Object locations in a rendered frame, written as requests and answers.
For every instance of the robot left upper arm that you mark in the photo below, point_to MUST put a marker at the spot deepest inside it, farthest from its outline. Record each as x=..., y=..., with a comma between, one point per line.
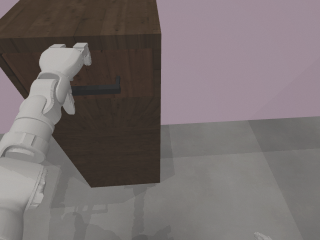
x=22, y=186

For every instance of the cabinet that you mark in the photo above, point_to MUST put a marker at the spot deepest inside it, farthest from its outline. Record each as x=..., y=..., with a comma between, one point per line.
x=111, y=141

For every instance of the left robot forearm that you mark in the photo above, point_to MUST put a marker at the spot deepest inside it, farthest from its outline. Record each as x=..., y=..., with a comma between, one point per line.
x=28, y=138

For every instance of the drawer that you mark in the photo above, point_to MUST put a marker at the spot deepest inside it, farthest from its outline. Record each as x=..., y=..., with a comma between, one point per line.
x=134, y=66

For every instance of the left robot hand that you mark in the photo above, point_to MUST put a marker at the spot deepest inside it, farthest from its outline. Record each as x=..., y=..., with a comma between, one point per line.
x=67, y=61

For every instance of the handle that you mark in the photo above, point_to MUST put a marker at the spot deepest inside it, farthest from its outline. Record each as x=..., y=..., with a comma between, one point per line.
x=97, y=89

